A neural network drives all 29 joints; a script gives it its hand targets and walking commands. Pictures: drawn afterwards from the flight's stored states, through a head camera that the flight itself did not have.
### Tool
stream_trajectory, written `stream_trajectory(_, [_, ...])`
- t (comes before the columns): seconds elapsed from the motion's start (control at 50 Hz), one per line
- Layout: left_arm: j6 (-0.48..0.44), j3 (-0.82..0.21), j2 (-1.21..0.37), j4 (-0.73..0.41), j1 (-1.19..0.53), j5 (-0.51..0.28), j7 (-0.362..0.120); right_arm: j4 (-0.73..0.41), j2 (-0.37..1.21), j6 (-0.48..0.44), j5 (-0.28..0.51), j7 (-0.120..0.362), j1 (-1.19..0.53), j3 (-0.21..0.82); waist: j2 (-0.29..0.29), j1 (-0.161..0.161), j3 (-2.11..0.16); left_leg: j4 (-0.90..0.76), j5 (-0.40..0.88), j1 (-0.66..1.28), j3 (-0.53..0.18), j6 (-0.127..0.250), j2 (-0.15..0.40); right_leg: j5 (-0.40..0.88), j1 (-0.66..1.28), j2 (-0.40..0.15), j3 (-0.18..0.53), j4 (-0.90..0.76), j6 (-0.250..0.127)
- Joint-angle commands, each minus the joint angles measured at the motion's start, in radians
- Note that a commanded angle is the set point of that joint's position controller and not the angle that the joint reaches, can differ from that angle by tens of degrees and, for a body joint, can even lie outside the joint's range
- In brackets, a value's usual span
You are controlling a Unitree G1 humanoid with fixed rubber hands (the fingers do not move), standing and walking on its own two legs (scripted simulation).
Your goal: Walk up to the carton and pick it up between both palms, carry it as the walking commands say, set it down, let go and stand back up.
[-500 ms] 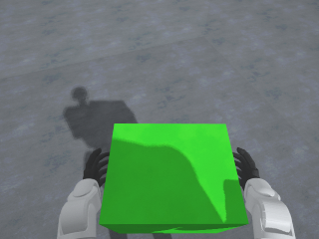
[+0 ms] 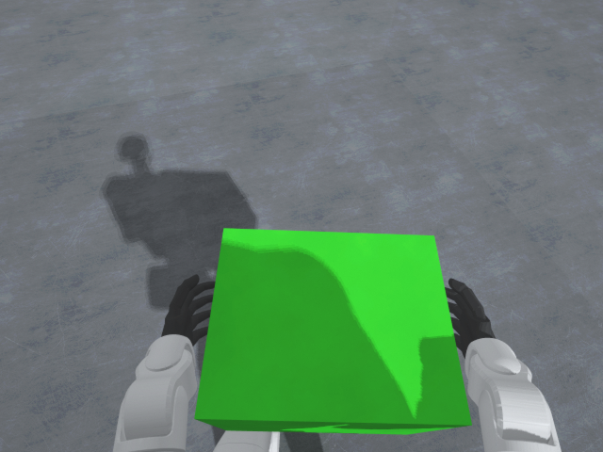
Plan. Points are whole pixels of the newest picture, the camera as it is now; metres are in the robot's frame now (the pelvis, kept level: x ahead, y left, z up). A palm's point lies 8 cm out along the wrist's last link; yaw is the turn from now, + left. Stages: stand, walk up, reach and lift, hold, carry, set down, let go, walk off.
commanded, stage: carry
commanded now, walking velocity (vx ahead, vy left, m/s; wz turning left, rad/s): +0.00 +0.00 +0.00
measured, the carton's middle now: (323, 340) +0.27 -0.01 -0.07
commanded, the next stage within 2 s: none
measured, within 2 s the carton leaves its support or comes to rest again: neither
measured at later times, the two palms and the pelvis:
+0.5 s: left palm (196, 121) +0.67 +0.24 -0.01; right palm (392, 124) +0.65 -0.13 +0.02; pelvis +0.40 +0.06 -0.01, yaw -2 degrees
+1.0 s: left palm (183, 0) +1.03 +0.33 +0.04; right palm (340, 17) +0.98 -0.04 +0.05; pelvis +0.74 +0.17 +0.02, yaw -8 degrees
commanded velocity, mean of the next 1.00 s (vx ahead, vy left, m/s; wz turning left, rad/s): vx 0.00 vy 0.00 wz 0.00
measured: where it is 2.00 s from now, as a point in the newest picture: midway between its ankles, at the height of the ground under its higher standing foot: (247, 154)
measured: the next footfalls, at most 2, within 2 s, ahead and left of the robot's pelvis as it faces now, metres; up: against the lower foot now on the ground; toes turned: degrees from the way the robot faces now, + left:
left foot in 0.06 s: +0.14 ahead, +0.08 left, +0.00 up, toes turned +0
right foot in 0.40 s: +0.42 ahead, -0.09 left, +0.00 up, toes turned -8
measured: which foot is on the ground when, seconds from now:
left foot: up 0.00-0.04, down 0.06-0.42, up 0.44-0.60, down 0.62-1.00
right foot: down 0.00-0.06, up 0.08-0.38, down 0.40-0.64, up 0.66-1.00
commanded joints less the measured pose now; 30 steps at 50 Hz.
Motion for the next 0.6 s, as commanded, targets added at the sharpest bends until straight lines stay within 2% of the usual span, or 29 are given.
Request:
stream_trajectory(0.0, [-0.090,-0.514,-0.377,-0.266,-0.336,-0.109,-0.078,-0.215,0.429,-0.084,0.135,0.055,-0.367,0.487,-0.046,-0.001,-0.345,-0.756,0.387,-0.014,-0.008,-0.036,0.043,1.531,0.407,-0.177,0.198,-0.132,-0.080])
stream_trajectory(0.02, [-0.064,-0.534,-0.406,-0.375,-0.354,-0.162,-0.067,-0.319,0.499,-0.067,0.185,0.043,-0.371,0.518,-0.082,-0.046,-0.397,-0.875,0.832,0.360,0.137,-0.068,-0.049,1.511,0.230,-0.118,0.053,-0.022,-0.064])
stream_trajectory(0.04, [-0.029,-0.608,-0.489,-0.360,-0.314,-0.183,-0.079,-0.309,0.578,-0.037,0.194,0.059,-0.302,0.555,0.000,-0.067,-0.443,-0.951,1.292,0.656,-0.031,0.004,0.029,1.057,0.011,-0.088,0.005,0.203,-0.013])
stream_trajectory(0.06, [0.011,-0.661,-0.556,-0.408,-0.307,-0.197,-0.080,-0.395,0.595,-0.017,0.218,0.055,-0.321,0.573,0.364,-0.050,-0.480,-0.941,2.195,0.848,-0.365,0.143,0.294,0.088,-0.178,0.098,-0.042,0.495,0.057])
stream_trajectory(0.08, [-0.008,-0.459,-0.348,-0.057,-0.255,-0.026,-0.114,-0.044,0.387,-0.033,0.034,0.064,-0.292,0.371,0.396,-0.032,-0.503,-0.855,2.375,0.859,-0.430,0.205,0.350,0.046,-0.186,0.038,0.072,0.522,0.024])
stream_trajectory(0.1, [-0.033,-0.481,-0.349,-0.023,-0.364,-0.037,-0.126,0.049,0.417,-0.039,0.017,0.071,-0.286,0.387,0.321,-0.038,-0.395,-0.858,2.338,0.798,-0.444,0.196,0.335,0.051,-0.252,0.028,0.091,0.503,0.022])
stream_trajectory(0.12, [-0.053,-0.508,-0.415,-0.091,-0.421,-0.072,-0.134,-0.059,0.483,-0.052,0.067,0.079,-0.388,0.459,0.182,-0.044,-0.346,-0.885,2.211,0.770,-0.423,0.175,0.330,0.060,-0.288,0.017,0.095,0.482,0.025])
stream_trajectory(0.14, [-0.059,-0.536,-0.461,-0.175,-0.421,-0.115,-0.126,-0.162,0.519,-0.065,0.112,0.071,-0.401,0.489,0.196,-0.050,-0.337,-0.871,2.202,0.834,-0.394,0.153,0.297,0.035,-0.352,0.022,0.071,0.474,0.032])
stream_trajectory(0.16, [-0.045,-0.599,-0.538,-0.296,-0.389,-0.173,-0.113,-0.316,0.559,-0.058,0.158,0.060,-0.389,0.537,0.268,-0.054,-0.344,-0.850,2.259,0.921,-0.357,0.137,0.270,0.041,-0.433,0.024,0.059,0.454,0.030])
stream_trajectory(0.18, [-0.033,-0.612,-0.561,-0.267,-0.361,-0.168,-0.115,-0.293,0.564,-0.044,0.154,0.064,-0.375,0.548,0.273,-0.057,-0.367,-0.825,2.294,1.008,-0.347,0.120,0.268,0.027,-0.513,0.022,0.032,0.432,0.019])
stream_trajectory(0.2, [-0.023,-0.663,-0.606,-0.338,-0.356,-0.198,-0.111,-0.366,0.600,-0.032,0.183,0.065,-0.368,0.598,0.282,-0.061,-0.381,-0.814,2.318,1.074,-0.324,0.094,0.257,0.010,-0.587,0.023,0.011,0.453,0.006])
stream_trajectory(0.22, [-0.012,-0.660,-0.606,-0.330,-0.304,-0.205,-0.113,-0.402,0.587,-0.024,0.190,0.062,-0.366,0.612,0.256,-0.064,-0.420,-0.795,2.311,1.140,-0.321,0.089,0.252,-0.001,-0.632,0.019,-0.001,0.424,-0.004])
stream_trajectory(0.26, [-0.011,-0.622,-0.545,-0.302,-0.280,-0.182,-0.113,-0.371,0.526,-0.014,0.153,0.061,-0.354,0.581,0.203,-0.067,-0.353,-0.837,2.290,1.087,-0.239,0.051,0.199,0.017,-0.647,0.043,-0.110,0.314,-0.008])
stream_trajectory(0.28, [-0.017,-0.593,-0.513,-0.249,-0.282,-0.162,-0.117,-0.321,0.489,-0.017,0.124,0.064,-0.353,0.550,0.166,-0.064,-0.321,-0.859,2.264,1.010,-0.198,0.033,0.168,0.052,-0.596,0.048,-0.164,0.234,-0.007])
stream_trajectory(0.3, [-0.020,-0.601,-0.501,-0.272,-0.283,-0.169,-0.120,-0.319,0.486,-0.020,0.121,0.068,-0.335,0.552,0.150,-0.052,-0.287,-0.872,2.224,0.922,-0.143,0.016,0.141,0.125,-0.512,0.053,-0.206,0.116,-0.004])
stream_trajectory(0.32, [-0.029,-0.541,-0.450,-0.150,-0.272,-0.121,-0.125,-0.200,0.435,-0.027,0.075,0.074,-0.329,0.495,0.121,-0.028,-0.278,-0.855,2.283,0.808,-0.078,-0.015,0.103,0.235,-0.353,0.087,-0.275,-0.020,-0.002])
stream_trajectory(0.34, [-0.041,-0.522,-0.411,-0.089,-0.313,-0.099,-0.126,-0.094,0.396,-0.038,0.036,0.077,-0.312,0.447,0.127,-0.011,-0.258,-0.776,2.326,0.713,-0.034,-0.042,0.074,0.339,-0.227,0.139,-0.350,-0.098,0.017])
stream_trajectory(0.36, [-0.052,-0.506,-0.398,-0.062,-0.345,-0.083,-0.132,-0.069,0.376,-0.052,0.026,0.081,-0.321,0.434,0.130,-0.003,-0.280,-0.666,2.376,0.663,-0.024,-0.060,0.076,0.424,-0.112,0.158,-0.371,-0.153,0.012])
stream_trajectory(0.38, [-0.043,-0.579,-0.478,-0.172,-0.372,-0.127,-0.135,-0.189,0.439,-0.048,0.087,0.083,-0.340,0.511,0.129,0.005,-0.304,-0.522,2.303,0.528,-0.024,-0.080,0.070,0.567,0.062,0.131,-0.305,-0.223,-0.031])
stream_trajectory(0.4, [-0.034,-0.513,-0.420,-0.048,-0.366,-0.075,-0.142,-0.029,0.385,-0.038,0.052,0.088,-0.361,0.453,0.073,0.055,-0.398,-0.146,2.043,0.388,0.057,-0.165,-0.013,1.079,0.304,0.008,-0.114,-0.338,-0.189])
stream_trajectory(0.42, [-0.037,-0.548,-0.474,-0.133,-0.406,-0.096,-0.141,-0.156,0.424,-0.041,0.095,0.094,-0.505,0.498,-0.287,0.117,-0.448,0.356,1.015,-0.022,0.046,-0.252,-0.189,1.752,0.652,-0.233,0.255,-0.319,-0.420])
stream_trajectory(0.44, [-0.022,-0.619,-0.531,-0.202,-0.373,-0.157,-0.133,-0.206,0.507,-0.030,0.127,0.096,-0.418,0.507,-0.508,0.084,-0.497,0.511,0.017,-0.276,-0.184,-0.127,-0.187,2.077,0.823,-0.376,0.541,-0.250,-0.453])
stream_trajectory(0.46, [-0.026,-0.616,-0.509,-0.209,-0.388,-0.156,-0.121,-0.167,0.522,-0.035,0.131,0.094,-0.421,0.482,-0.432,0.116,-0.416,0.608,-0.308,-0.577,-0.328,-0.064,-0.139,1.988,0.909,-0.410,0.628,-0.176,-0.406])
stream_trajectory(0.48, [-0.027,-0.622,-0.493,-0.338,-0.398,-0.179,-0.101,-0.282,0.507,-0.043,0.189,0.087,-0.450,0.500,-0.208,0.117,-0.366,0.563,-0.359,-0.686,-0.369,-0.012,-0.098,1.758,0.890,-0.388,0.655,-0.155,-0.346])
stream_trajectory(0.5, [-0.012,-0.656,-0.524,-0.381,-0.408,-0.189,-0.096,-0.265,0.511,-0.033,0.205,0.091,-0.413,0.507,-0.035,0.102,-0.312,0.392,-0.374,-0.682,-0.422,0.016,-0.025,1.531,0.751,-0.412,0.645,-0.130,-0.293])
stream_trajectory(0.52, [-0.001,-0.678,-0.542,-0.382,-0.437,-0.183,-0.099,-0.228,0.522,-0.031,0.196,0.093,-0.371,0.503,0.081,0.071,-0.323,0.129,-0.317,-0.576,-0.445,0.026,0.065,1.372,0.612,-0.426,0.575,-0.107,-0.224])
stream_trajectory(0.54, [0.007,-0.685,-0.543,-0.406,-0.486,-0.179,-0.100,-0.243,0.520,-0.027,0.202,0.093,-0.401,0.499,0.119,0.041,-0.325,-0.268,-0.131,-0.371,-0.352,0.011,0.139,1.282,0.454,-0.387,0.430,-0.120,-0.155])
stream_trajectory(0.56, [0.019,-0.678,-0.531,-0.463,-0.462,-0.188,-0.094,-0.284,0.543,-0.016,0.211,0.084,-0.357,0.501,0.133,0.004,-0.366,-0.684,0.256,0.003,-0.173,-0.026,0.126,1.134,0.247,-0.285,0.192,-0.158,-0.100])
stream_trajectory(0.58, [0.045,-0.653,-0.533,-0.399,-0.377,-0.184,-0.091,-0.346,0.556,0.002,0.213,0.072,-0.391,0.510,-0.052,-0.025,-0.396,-0.865,0.688,0.332,-0.017,-0.058,0.034,0.967,0.117,-0.188,0.019,-0.132,-0.063])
